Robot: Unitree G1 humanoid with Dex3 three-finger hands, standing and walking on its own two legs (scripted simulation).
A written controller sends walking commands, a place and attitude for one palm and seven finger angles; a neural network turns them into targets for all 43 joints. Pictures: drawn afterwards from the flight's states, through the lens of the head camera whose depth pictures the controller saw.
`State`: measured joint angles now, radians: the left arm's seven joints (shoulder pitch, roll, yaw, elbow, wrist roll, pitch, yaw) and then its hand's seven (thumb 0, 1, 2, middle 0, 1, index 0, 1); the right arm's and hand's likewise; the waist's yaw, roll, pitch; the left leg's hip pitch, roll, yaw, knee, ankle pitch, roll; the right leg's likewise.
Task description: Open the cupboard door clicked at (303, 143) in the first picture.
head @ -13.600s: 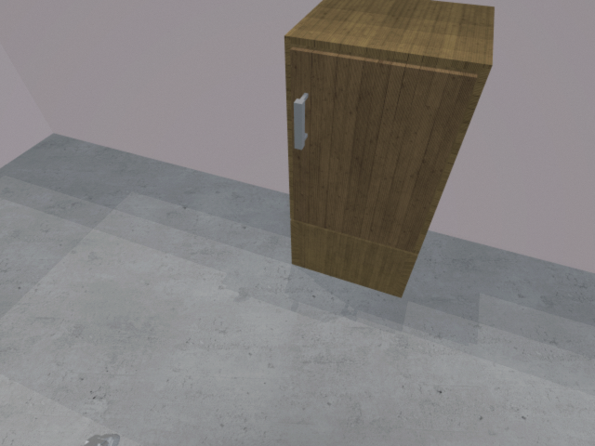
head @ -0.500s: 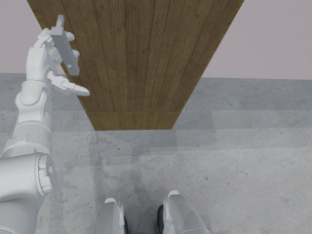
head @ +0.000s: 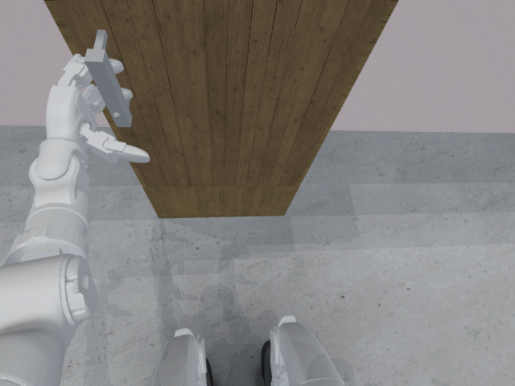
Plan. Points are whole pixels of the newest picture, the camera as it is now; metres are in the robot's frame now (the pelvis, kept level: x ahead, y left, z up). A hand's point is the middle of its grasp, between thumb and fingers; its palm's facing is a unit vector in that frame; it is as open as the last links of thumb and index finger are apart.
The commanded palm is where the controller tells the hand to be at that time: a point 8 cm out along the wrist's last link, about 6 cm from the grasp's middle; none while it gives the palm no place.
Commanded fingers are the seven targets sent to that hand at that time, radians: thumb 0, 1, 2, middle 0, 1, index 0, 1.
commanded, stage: close the thumb around the handle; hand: left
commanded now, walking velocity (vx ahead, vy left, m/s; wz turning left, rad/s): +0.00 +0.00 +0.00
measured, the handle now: (113, 82) +0.56 +0.18 +0.06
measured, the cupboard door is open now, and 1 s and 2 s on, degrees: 0 1 42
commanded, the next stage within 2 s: pull the door open along its arc in 0.74 s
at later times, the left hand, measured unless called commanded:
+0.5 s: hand (123, 112) +0.51 +0.16 +0.05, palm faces -0.06 -1.00 -0.02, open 8.4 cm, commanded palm +0.49 +0.21 +0.05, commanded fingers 0.00 0.84 0.88 -0.40 -1.34 -0.40 -1.34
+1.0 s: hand (128, 115) +0.51 +0.15 +0.05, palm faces -0.04 -1.00 -0.02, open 5.7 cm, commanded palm +0.47 +0.20 +0.05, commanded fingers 0.00 0.90 0.90 -0.40 -1.35 -0.40 -1.35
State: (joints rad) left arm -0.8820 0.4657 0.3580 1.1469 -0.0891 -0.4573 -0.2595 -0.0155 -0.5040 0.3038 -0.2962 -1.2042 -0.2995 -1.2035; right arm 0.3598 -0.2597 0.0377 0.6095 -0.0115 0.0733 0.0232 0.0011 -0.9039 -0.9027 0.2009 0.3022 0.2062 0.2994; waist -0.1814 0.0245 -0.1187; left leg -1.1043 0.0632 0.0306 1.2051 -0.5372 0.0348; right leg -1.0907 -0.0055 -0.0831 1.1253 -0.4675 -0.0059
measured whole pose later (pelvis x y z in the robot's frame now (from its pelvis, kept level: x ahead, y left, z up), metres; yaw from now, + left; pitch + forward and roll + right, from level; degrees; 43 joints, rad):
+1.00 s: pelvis +0.00 +0.00 +0.00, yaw +0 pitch +25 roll -3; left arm -0.84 0.42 0.34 1.09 -0.09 -0.45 -0.21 0.01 0.74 0.84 -0.37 -1.35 -0.35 -1.35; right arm 0.36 -0.26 0.03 0.60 -0.01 0.08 0.03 0.00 -0.90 -0.90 0.20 0.30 0.21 0.30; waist -0.18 0.03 -0.13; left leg -1.09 0.06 0.04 1.19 -0.54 0.03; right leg -1.08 0.00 -0.07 1.12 -0.47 -0.01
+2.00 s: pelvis +0.02 -0.05 +0.02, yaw +4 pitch +15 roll +1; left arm 0.27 -0.06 -0.30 0.12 0.12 -0.41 0.49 0.03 0.69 0.73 -0.33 -1.34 -0.37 -1.35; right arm 0.21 -0.18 0.00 0.53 -0.07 -0.05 0.04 0.01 -0.90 -0.90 0.20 0.30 0.20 0.30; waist -0.02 0.02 -0.16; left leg -0.82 0.04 0.00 1.08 -0.52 -0.03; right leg -0.84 -0.02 -0.11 1.09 -0.52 -0.07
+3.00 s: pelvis +0.00 -0.03 +0.01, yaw +4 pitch +15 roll +0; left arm 0.19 -0.03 -0.28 0.12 0.12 -0.38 0.36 -0.01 -0.50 0.30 -0.37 -0.58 -0.35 -0.60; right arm 0.20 -0.19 0.01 0.52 -0.06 -0.06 0.04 0.01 -0.90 -0.90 0.20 0.30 0.20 0.30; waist -0.01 0.02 -0.16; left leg -0.88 0.02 0.00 1.14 -0.52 -0.01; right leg -0.89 -0.04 -0.10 1.14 -0.52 -0.05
